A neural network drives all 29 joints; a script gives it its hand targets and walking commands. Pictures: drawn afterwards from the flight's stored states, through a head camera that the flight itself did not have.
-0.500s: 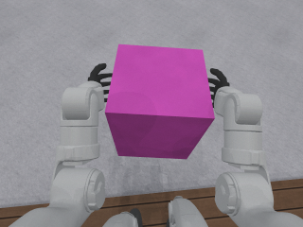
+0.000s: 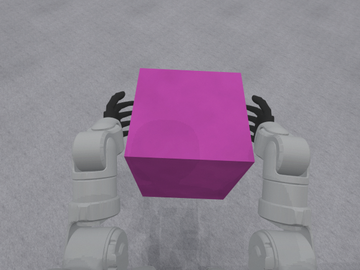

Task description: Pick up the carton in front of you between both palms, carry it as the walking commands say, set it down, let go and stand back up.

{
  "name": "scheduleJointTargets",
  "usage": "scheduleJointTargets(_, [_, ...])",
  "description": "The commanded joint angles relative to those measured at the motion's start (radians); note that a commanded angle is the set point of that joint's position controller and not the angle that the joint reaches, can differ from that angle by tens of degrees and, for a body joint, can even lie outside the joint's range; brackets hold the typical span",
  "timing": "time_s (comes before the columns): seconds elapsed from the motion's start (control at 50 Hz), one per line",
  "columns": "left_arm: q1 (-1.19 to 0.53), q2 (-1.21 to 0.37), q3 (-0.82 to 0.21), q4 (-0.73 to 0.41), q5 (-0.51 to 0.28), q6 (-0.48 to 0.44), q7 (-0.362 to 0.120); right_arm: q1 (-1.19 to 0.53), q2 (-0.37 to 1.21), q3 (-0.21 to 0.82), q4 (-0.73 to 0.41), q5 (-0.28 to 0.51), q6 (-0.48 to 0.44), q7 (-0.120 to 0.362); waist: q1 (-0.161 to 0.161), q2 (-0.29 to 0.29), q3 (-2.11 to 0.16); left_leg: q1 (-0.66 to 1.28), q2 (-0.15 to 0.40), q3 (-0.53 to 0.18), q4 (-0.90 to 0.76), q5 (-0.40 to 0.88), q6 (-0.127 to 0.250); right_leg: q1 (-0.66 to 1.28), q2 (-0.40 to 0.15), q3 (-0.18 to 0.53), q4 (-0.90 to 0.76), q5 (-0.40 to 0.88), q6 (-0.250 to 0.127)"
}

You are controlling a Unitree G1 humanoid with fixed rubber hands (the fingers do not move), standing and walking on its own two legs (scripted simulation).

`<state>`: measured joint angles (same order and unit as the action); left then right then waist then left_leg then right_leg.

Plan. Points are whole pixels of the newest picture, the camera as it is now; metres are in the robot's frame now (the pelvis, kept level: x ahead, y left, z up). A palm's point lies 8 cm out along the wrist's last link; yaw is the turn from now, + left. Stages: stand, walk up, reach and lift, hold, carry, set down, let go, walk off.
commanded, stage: carry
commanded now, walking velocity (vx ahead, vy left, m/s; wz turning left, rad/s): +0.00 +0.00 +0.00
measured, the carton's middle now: (186, 141) +0.38 +0.00 +0.03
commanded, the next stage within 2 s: none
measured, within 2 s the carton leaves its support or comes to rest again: neither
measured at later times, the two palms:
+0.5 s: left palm (108, 85) +0.47 +0.18 +0.11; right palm (241, 81) +0.49 -0.12 +0.11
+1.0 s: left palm (129, 75) +0.67 +0.19 -0.04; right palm (220, 83) +0.64 -0.11 -0.04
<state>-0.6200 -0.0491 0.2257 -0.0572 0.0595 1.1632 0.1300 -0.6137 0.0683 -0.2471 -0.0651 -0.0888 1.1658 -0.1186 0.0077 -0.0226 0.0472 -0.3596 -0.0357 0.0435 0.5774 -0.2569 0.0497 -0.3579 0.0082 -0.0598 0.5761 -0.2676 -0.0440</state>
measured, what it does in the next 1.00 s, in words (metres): goes down: left foot 0.10 m lower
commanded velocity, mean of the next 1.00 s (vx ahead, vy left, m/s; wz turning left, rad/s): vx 0.32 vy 0.00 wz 0.00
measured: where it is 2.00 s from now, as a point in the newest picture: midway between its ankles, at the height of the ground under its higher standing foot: (177, 145)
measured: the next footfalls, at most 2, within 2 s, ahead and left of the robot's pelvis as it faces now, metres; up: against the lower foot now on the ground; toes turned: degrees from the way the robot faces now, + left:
left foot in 0.62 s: +0.33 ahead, +0.11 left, -0.10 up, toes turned +1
right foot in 1.22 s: +0.60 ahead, -0.05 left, -0.10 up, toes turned -5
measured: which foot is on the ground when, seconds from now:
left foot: down 0.00-0.34, up 0.36-0.60, down 0.62-1.00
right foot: down 0.00-0.66, up 0.68-1.00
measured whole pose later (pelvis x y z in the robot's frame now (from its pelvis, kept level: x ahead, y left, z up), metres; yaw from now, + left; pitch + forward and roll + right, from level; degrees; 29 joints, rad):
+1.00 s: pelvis +0.31 +0.07 -0.11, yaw -1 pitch +6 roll -2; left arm -0.52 -0.07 0.21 0.05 0.09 1.09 0.14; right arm -0.51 0.06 -0.22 0.08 -0.05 1.06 -0.13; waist -0.06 0.00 0.02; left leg -0.32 -0.06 0.07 0.53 -0.31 0.12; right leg -0.76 -0.05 -0.03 1.09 -0.31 -0.03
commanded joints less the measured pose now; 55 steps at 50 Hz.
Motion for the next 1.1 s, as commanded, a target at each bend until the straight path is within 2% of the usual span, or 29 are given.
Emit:
scheduleJointTargets(0.0, [-0.66, -1.024, -0.757, -0.043, -0.413, 0.008, -0.258, -0.669, 0.99, 0.77, -0.047, 0.441, -0.001, 0.239, -0.001, 0.064, -0.57, 0.29, 0.138, -0.095, 0.014, 0.789, 0.059, 0.207, -0.064, 0.046, -0.016, 0.515, -0.022])
scheduleJointTargets(0.06, [-0.663, -1.012, -0.745, -0.043, -0.414, 0.01, -0.25, -0.703, 0.99, 0.778, -0.074, 0.466, 0.003, 0.234, 0.012, 0.011, -0.55, 0.186, 0.099, -0.054, -0.038, 0.596, 0.018, 0.335, -0.091, 0.062, -0.023, 0.711, -0.048])
scheduleJointTargets(0.1, [-0.619, -0.999, -0.729, -0.002, -0.403, 0.017, -0.249, -0.665, 0.978, 0.762, -0.037, 0.456, 0.012, 0.232, 0.014, 0.0, -0.538, 0.188, 0.092, -0.04, -0.061, 0.606, 0.007, 0.35, -0.093, 0.055, -0.021, 0.745, -0.049])
scheduleJointTargets(0.18, [-0.626, -1.007, -0.71, 0.035, -0.396, 0.02, -0.255, -0.658, 0.981, 0.741, 0.013, 0.446, 0.018, 0.239, -0.005, 0.034, -0.513, 0.32, 0.104, -0.045, -0.062, 0.799, 0.009, 0.215, -0.054, 0.002, -0.015, 0.615, -0.014])
scheduleJointTargets(0.26, [-0.661, -1.028, -0.696, 0.051, -0.399, 0.023, -0.255, -0.681, 0.992, 0.728, 0.038, 0.444, 0.018, 0.238, -0.039, 0.106, -0.46, 0.52, 0.142, -0.093, -0.014, 1.004, 0.054, -0.026, 0.01, -0.056, -0.106, 0.226, 0.024])
scheduleJointTargets(0.28, [-0.666, -1.029, -0.69, 0.061, -0.398, 0.026, -0.256, -0.675, 0.995, 0.726, 0.051, 0.443, 0.018, 0.236, -0.04, 0.102, -0.448, 0.505, 0.134, -0.08, 0.031, 1.027, 0.055, -0.004, 0.021, -0.061, -0.164, 0.233, 0.026])
scheduleJointTargets(0.3, [-0.649, -1.027, -0.681, 0.078, -0.395, 0.027, -0.256, -0.682, 0.993, 0.723, 0.054, 0.445, 0.018, 0.236, -0.006, 0.051, -0.456, 0.363, 0.097, -0.018, 0.124, 0.977, 0.034, 0.174, 0.017, -0.051, -0.243, 0.432, 0.017])
scheduleJointTargets(0.32, [-0.623, -1.015, -0.668, 0.087, -0.387, 0.025, -0.255, -0.706, 0.993, 0.725, 0.046, 0.453, 0.02, 0.236, 0.055, -0.058, -0.467, 0.069, 0.054, 0.045, 0.228, 0.736, -0.008, 0.473, -0.018, -0.017, -0.21, 0.764, -0.005])
scheduleJointTargets(0.34, [-0.606, -1.004, -0.654, 0.106, -0.373, 0.022, -0.252, -0.699, 1.018, 0.727, 0.055, 0.459, 0.027, 0.24, 0.089, -0.218, -0.429, -0.394, -0.014, 0.055, 0.231, -0.058, -0.054, 0.824, -0.139, 0.14, -0.08, 1.118, -0.096])
scheduleJointTargets(0.36, [-0.596, -1.017, -0.654, 0.122, -0.38, 0.026, -0.249, -0.682, 1.022, 0.713, 0.078, 0.452, 0.029, 0.24, 0.092, -0.178, -0.393, -0.577, 0.019, -0.034, 0.158, -0.229, -0.05, 0.939, -0.223, 0.227, -0.001, 1.193, -0.144])
scheduleJointTargets(0.38, [-0.595, -1.027, -0.659, 0.13, -0.392, 0.025, -0.25, -0.667, 1.004, 0.696, 0.098, 0.439, 0.03, 0.238, 0.11, -0.099, -0.424, -0.548, 0.038, -0.053, 0.082, -0.198, -0.038, 0.927, -0.249, 0.256, 0.013, 1.055, -0.168])
scheduleJointTargets(0.4, [-0.598, -1.036, -0.667, 0.117, -0.405, 0.019, -0.251, -0.661, 0.994, 0.678, 0.115, 0.42, 0.026, 0.235, 0.167, -0.108, -0.42, -0.636, 0.04, -0.073, 0.126, -0.062, -0.016, 0.969, -0.222, 0.289, 0.016, 0.811, -0.142])
scheduleJointTargets(0.42, [-0.616, -1.042, -0.67, 0.109, -0.412, 0.015, -0.253, -0.632, 0.992, 0.662, 0.135, 0.407, 0.027, 0.235, 0.169, -0.079, -0.416, -0.589, 0.049, -0.073, 0.104, 0.047, -0.016, 0.865, -0.214, 0.295, -0.012, 0.665, -0.139])
scheduleJointTargets(0.46, [-0.684, -1.079, -0.691, 0.112, -0.446, 0.013, -0.261, -0.604, 0.972, 0.621, 0.167, 0.372, 0.027, 0.229, 0.124, -0.006, -0.341, -0.278, 0.035, -0.025, -0.104, 0.409, -0.015, 0.471, -0.128, 0.178, -0.065, 0.365, -0.106])
scheduleJointTargets(0.5, [-0.751, -1.097, -0.71, 0.112, -0.485, 0.001, -0.275, -0.579, 0.946, 0.573, 0.189, 0.329, 0.025, 0.221, 0.053, -0.088, -0.346, 0.087, 0.051, -0.021, -0.089, 0.606, 0.015, 0.114, -0.14, 0.139, -0.033, 0.152, -0.08])
scheduleJointTargets(0.52, [-0.773, -1.11, -0.713, 0.106, -0.487, -0.012, -0.278, -0.617, 0.945, 0.571, 0.159, 0.329, 0.023, 0.224, 0.011, -0.15, -0.341, 0.185, 0.117, -0.072, -0.038, 0.607, 0.034, -0.013, -0.183, 0.192, 0.019, 0.047, -0.086])
scheduleJointTargets(0.54, [-0.789, -1.122, -0.716, 0.107, -0.49, -0.013, -0.283, -0.646, 0.941, 0.57, 0.161, 0.33, 0.018, 0.226, -0.026, -0.101, -0.329, 0.218, 0.098, -0.028, -0.05, 0.6, 0.024, -0.02, -0.162, 0.157, 0.076, 0.027, -0.068])
scheduleJointTargets(0.58, [-0.781, -1.123, -0.717, 0.131, -0.491, -0.011, -0.282, -0.653, 0.925, 0.562, 0.182, 0.337, 0.007, 0.237, -0.065, 0.057, -0.331, 0.382, 0.06, 0.037, -0.103, 0.414, -0.012, -0.035, -0.075, 0.063, 0.347, 0.062, -0.024])
scheduleJointTargets(0.6, [-0.784, -1.095, -0.71, 0.144, -0.482, -0.012, -0.274, -0.645, 0.923, 0.559, 0.193, 0.348, 0.005, 0.246, -0.094, 0.169, -0.34, 0.433, 0.076, 0.027, -0.116, 0.277, -0.038, -0.071, -0.036, 0.024, 0.587, -0.069, -0.01])
scheduleJointTargets(0.62, [-0.785, -1.073, -0.69, 0.161, -0.465, -0.005, -0.261, -0.634, 0.896, 0.549, 0.223, 0.357, 0.008, 0.249, -0.035, 0.341, -0.37, 0.513, 0.232, -0.162, 0.04, 0.579, -0.03, -0.217, 0.004, 0.018, 0.811, -0.437, 0.027])
scheduleJointTargets(0.64, [-0.758, -1.049, -0.661, 0.196, -0.451, 0.006, -0.245, -0.642, 0.872, 0.544, 0.241, 0.374, 0.014, 0.246, -0.015, 0.339, -0.436, 0.551, 0.338, -0.363, 0.029, 0.538, 0.021, -0.301, -0.003, 0.08, 0.891, -0.419, 0.034])
scheduleJointTargets(0.66, [-0.753, -1.051, -0.644, 0.158, -0.455, 0.01, -0.234, -0.695, 0.893, 0.567, 0.196, 0.404, 0.006, 0.246, -0.07, 0.404, -0.54, 0.57, 0.437, -0.706, -0.177, -0.087, 0.146, -0.406, 0.033, 0.108, 0.93, -0.377, 0.036])
scheduleJointTargets(0.68, [-0.814, -1.067, -0.664, 0.103, -0.454, 0.003, -0.22, -0.741, 0.963, 0.592, 0.141, 0.446, 0.005, 0.251, -0.047, 0.194, -0.481, 0.449, 0.397, -0.705, -0.272, -0.288, 0.095, -0.371, -0.015, 0.114, 0.893, -0.284, 0.035])
scheduleJointTargets(0.7, [-0.831, -1.102, -0.664, 0.072, -0.459, -0.001, -0.213, -0.837, 0.996, 0.623, 0.058, 0.48, -0.005, 0.25, -0.03, 0.21, -0.504, 0.416, 0.39, -0.697, -0.262, -0.265, 0.102, -0.348, -0.029, 0.108, 0.86, -0.261, 0.025])
scheduleJointTargets(0.72, [-0.831, -1.12, -0.669, 0.053, -0.455, -0.008, -0.206, -0.866, 1.026, 0.644, 0.024, 0.502, -0.008, 0.248, -0.022, 0.179, -0.507, 0.38, 0.364, -0.616, -0.244, -0.194, 0.1, -0.319, -0.045, 0.086, 0.841, -0.284, 0.023])
scheduleJointTargets(0.74, [-0.808, -1.143, -0.672, 0.051, -0.452, -0.014, -0.201, -0.858, 1.044, 0.664, -0.006, 0.516, -0.012, 0.247, -0.032, 0.122, -0.496, 0.352, 0.309, -0.499, -0.213, -0.131, 0.102, -0.311, -0.063, 0.094, 0.772, -0.151, 0.017])
scheduleJointTargets(0.78, [-0.707, -1.153, -0.678, 0.065, -0.433, -0.026, -0.196, -0.779, 1.062, 0.679, -0.007, 0.511, -0.021, 0.244, -0.041, 0.163, -0.551, 0.412, 0.293, -0.421, -0.156, 0.118, 0.122, -0.349, -0.066, 0.068, 0.761, -0.135, 0.022])
scheduleJointTargets(0.86, [-0.553, -1.144, -0.691, 0.097, -0.363, -0.063, -0.201, -0.646, 1.1, 0.716, 0.035, 0.482, -0.053, 0.257, -0.074, 0.118, -0.573, 0.534, 0.281, -0.361, -0.122, 0.379, 0.176, -0.485, -0.069, 0.051, 0.605, -0.113, 0.024])
scheduleJointTargets(1.08, [-0.526, -0.976, -0.743, -0.012, -0.326, -0.105, -0.209, -0.607, 1.012, 0.812, -0.006, 0.506, -0.109, 0.264, -0.097, 0.118, -0.422, 0.501, 0.232, -0.207, -0.145, 0.609, 0.157, -0.424, -0.029, -0.031, 0.211, 0.136, -0.012])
